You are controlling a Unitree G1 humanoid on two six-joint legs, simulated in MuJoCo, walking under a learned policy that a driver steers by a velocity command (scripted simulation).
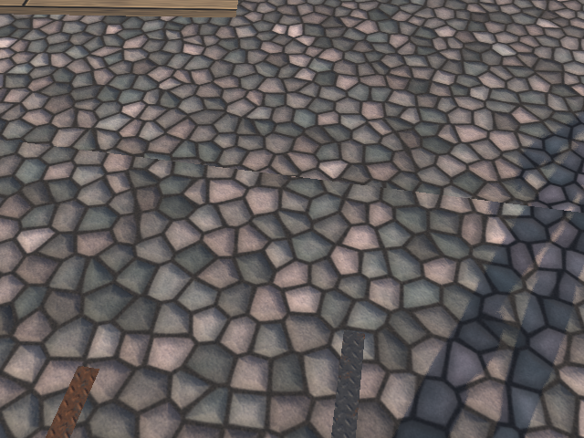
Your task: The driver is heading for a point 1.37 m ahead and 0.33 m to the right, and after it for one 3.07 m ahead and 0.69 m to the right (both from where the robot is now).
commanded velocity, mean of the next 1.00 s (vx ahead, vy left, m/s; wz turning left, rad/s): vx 0.50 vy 0.00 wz -0.43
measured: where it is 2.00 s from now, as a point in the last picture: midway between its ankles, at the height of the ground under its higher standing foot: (406, 247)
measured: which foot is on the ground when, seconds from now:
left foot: down 0.00-0.34, up 0.36-0.78, down 0.80-1.00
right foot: up 0.00-0.30, down 0.32-0.82, up 0.84-1.00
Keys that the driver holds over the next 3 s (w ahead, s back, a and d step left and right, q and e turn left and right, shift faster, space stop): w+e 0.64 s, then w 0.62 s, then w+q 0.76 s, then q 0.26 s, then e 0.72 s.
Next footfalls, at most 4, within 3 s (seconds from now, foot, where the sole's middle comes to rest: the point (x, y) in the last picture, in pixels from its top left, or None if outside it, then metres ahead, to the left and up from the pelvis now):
0.32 right None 0.35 -0.15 -0.78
0.80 left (312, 367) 0.68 -0.05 -0.78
1.32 right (441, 305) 0.86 -0.40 -0.78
1.88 left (371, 207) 1.21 -0.25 -0.78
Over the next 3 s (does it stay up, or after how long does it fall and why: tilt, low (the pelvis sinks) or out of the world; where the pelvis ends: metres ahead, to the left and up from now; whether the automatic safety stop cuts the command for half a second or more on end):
stays up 1.30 -0.31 -0.08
